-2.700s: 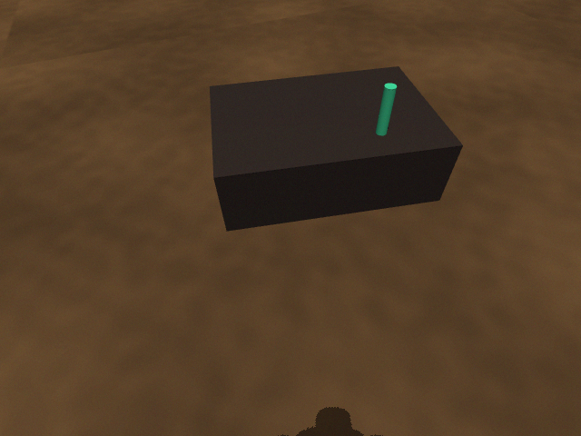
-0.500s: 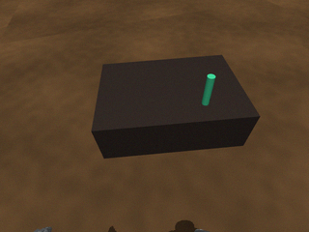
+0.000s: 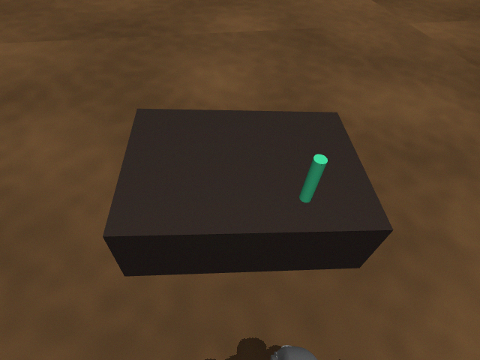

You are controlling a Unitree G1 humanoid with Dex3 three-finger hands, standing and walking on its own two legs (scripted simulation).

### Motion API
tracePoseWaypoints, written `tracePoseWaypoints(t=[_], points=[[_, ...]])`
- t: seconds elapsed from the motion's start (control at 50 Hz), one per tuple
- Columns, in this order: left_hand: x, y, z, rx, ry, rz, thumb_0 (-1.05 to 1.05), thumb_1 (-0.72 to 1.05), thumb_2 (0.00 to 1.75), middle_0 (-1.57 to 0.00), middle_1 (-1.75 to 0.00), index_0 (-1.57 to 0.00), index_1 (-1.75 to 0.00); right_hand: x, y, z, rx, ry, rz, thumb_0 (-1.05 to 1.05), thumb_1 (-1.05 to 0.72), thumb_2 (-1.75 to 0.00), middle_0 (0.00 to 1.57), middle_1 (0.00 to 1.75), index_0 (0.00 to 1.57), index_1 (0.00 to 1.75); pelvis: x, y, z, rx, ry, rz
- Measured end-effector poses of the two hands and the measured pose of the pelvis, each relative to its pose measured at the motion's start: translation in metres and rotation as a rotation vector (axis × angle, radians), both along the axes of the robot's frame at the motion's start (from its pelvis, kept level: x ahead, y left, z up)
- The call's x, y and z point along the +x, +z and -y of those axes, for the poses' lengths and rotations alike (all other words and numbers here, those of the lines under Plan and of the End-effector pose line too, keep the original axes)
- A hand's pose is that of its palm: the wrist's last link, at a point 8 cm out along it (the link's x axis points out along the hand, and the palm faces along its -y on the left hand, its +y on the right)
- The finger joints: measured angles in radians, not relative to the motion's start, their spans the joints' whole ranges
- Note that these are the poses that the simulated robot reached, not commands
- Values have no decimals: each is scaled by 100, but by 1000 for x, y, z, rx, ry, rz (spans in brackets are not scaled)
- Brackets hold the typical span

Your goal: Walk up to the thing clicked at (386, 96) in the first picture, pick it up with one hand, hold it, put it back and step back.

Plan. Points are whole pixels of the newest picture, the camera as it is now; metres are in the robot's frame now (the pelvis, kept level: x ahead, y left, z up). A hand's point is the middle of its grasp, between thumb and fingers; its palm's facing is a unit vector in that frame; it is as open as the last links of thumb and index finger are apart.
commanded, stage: walk up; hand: right
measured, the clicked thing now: (312, 179) +0.77 -0.27 -0.32
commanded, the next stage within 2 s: none
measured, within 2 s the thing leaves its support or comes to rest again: neither
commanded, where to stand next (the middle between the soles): +0.30 -0.09 m, yaw +4 degrees
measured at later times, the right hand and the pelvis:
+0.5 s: hand (422, 313) +0.25 -0.36 -0.13, palm faces -0.13 +0.92 -0.36, open 7.4 cm; pelvis +0.17 -0.10 +0.01, yaw +2 degrees
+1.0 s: hand (405, 273) +0.34 -0.37 -0.15, palm faces -0.08 +0.93 -0.35, open 7.4 cm; pelvis +0.23 -0.12 -0.01, yaw +3 degrees
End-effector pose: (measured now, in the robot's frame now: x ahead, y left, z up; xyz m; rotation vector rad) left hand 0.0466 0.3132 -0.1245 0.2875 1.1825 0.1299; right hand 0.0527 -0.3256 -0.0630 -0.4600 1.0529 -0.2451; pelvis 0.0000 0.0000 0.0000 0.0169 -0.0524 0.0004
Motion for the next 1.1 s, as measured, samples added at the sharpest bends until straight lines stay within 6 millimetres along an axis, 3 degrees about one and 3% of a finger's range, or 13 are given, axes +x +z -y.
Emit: tracePoseWaypoints(t=[0.16,0.24,0.28,0.38,0.46,0.56,0.66,0.78,0.9,0.98,1.1], points=[[83,23,31,33,-33,44,1,91,90,-20,-30,-20,-30,21,-9,53,14,-37,-81,1,-90,-90,21,30,20,30,54,2,40,1,-4,-11],[119,28,49,99,-22,98,1,91,90,-20,-30,-20,-30,50,-35,88,22,-44,-114,1,-90,-90,21,30,20,30,87,-12,70,-18,7,-8],[128,32,59,115,-2,125,1,91,90,-20,-30,-20,-30,69,-43,95,31,-46,-133,1,-90,-90,21,30,20,30,99,-12,79,-17,13,-4],[132,43,81,109,45,90,0,91,90,-20,-30,-20,-30,130,-41,93,89,7,-99,1,-91,-90,21,30,20,29,129,1,91,-20,23,-9],[132,41,88,94,69,41,1,91,90,-20,-30,-20,-30,173,-34,84,119,62,-85,1,-91,-90,21,30,20,29,153,6,96,-25,34,-18],[140,22,88,72,100,-12,1,90,90,-20,-30,-20,-30,226,-30,73,104,107,-62,1,-91,-90,21,30,20,30,185,1,94,-27,49,-16],[166,-1,91,52,112,-43,1,91,90,-20,-30,-20,-30,266,-31,64,80,106,2,1,-91,-90,21,30,20,30,206,-9,88,-19,60,-1],[202,1,103,41,83,-7,1,91,90,-20,-30,-20,-30,284,-24,69,77,95,24,1,-91,-90,21,30,20,30,217,-4,97,-14,48,-2],[211,4,114,95,79,-4,1,91,90,-20,-30,-20,-30,291,-43,89,106,60,-2,1,-90,-90,21,30,20,30,223,-12,113,-33,47,3],[214,13,116,117,83,-19,1,91,90,-20,-30,-20,-30,288,-51,92,136,33,-58,1,-91,-90,21,30,20,29,228,-7,118,-15,48,-10],[237,20,112,120,83,1,1,91,90,-20,-30,-20,-30,270,-59,90,145,8,-150,1,-91,-90,21,30,20,29,232,-2,114,-11,64,-11]])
